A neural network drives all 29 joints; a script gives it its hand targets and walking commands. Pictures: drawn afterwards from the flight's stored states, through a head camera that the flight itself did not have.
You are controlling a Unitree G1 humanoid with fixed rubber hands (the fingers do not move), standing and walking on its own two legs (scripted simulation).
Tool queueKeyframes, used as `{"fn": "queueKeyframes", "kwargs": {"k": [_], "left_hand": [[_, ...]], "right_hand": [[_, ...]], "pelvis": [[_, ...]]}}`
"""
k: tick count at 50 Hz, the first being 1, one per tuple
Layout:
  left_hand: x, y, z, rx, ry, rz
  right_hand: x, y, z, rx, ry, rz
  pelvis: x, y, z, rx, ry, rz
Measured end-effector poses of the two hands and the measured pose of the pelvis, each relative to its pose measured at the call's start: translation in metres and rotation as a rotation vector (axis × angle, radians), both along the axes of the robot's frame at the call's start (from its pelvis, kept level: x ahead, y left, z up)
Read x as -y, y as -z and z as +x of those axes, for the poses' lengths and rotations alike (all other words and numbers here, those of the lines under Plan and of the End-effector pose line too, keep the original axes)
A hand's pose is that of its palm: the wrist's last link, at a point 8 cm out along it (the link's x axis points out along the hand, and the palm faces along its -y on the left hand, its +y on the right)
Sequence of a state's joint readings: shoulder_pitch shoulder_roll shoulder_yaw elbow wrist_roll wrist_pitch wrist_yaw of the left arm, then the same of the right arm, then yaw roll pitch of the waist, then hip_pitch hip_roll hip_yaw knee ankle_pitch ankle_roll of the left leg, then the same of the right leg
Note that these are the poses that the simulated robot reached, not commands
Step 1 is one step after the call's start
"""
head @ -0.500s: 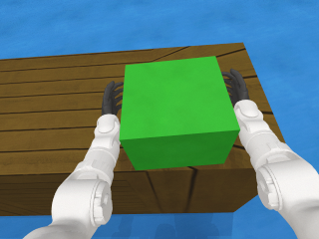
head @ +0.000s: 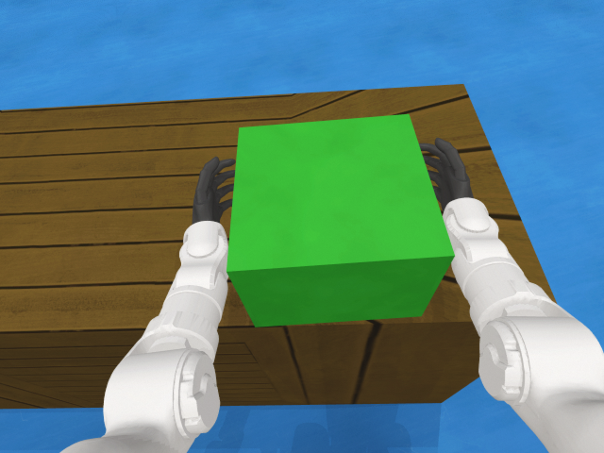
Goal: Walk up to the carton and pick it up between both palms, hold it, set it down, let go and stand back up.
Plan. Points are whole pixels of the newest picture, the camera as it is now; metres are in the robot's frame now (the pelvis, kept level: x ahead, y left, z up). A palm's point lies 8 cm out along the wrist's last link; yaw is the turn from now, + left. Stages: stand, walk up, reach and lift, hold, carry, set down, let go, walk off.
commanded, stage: reach and lift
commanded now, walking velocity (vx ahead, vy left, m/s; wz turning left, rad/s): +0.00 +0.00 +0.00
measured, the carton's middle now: (330, 222) +0.43 +0.01 +0.02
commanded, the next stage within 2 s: none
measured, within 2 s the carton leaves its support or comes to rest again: leaves its support in 0.22 s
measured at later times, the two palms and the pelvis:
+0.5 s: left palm (204, 220) +0.39 +0.18 +0.08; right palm (463, 200) +0.42 -0.16 +0.08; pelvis +0.00 +0.00 +0.01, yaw +1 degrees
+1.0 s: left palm (197, 221) +0.38 +0.18 +0.09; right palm (460, 207) +0.41 -0.15 +0.08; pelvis +0.00 -0.01 +0.01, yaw +3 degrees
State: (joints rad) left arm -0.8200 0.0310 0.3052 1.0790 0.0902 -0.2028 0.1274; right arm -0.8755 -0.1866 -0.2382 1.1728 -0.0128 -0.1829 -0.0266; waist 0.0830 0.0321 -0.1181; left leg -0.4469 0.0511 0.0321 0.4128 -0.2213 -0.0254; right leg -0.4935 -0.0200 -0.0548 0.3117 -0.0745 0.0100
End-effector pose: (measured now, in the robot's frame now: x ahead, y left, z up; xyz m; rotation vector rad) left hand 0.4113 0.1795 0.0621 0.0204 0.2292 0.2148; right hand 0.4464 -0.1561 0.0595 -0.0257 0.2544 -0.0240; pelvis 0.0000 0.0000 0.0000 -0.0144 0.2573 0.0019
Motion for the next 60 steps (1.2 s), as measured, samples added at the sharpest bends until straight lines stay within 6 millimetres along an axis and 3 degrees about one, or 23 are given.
{"fn": "queueKeyframes", "kwargs": {"k": [13,24,43,49,60], "left_hand": [[0.001,-0.007,-0.008,0.061,0.014,0.01],[0.002,-0.015,-0.017,0.125,0.03,0.033],[-0.004,-0.013,-0.026,0.096,0.027,0.035],[-0.003,-0.024,-0.027,0.105,0.034,0.042],[0.003,-0.061,-0.031,0.126,0.046,0.054]], "right_hand": [[0.001,-0.011,-0.009,0.072,-0.031,-0.076],[0.002,-0.02,-0.022,0.153,-0.017,-0.124],[-0.005,-0.015,-0.031,0.131,-0.006,-0.094],[-0.004,-0.019,-0.035,0.139,0.013,-0.061],[0.001,-0.047,-0.044,0.156,0.035,-0.024]], "pelvis": [[-0.002,-0.005,0.009,0.061,-0.009,-0.002],[0.002,-0.007,0.003,0.096,-0.019,0.002],[0.006,-0.006,0.002,0.076,-0.03,0.003],[0.006,-0.006,0.004,0.092,-0.044,0.002],[0.006,-0.007,0.0,0.191,-0.062,0.007]]}}
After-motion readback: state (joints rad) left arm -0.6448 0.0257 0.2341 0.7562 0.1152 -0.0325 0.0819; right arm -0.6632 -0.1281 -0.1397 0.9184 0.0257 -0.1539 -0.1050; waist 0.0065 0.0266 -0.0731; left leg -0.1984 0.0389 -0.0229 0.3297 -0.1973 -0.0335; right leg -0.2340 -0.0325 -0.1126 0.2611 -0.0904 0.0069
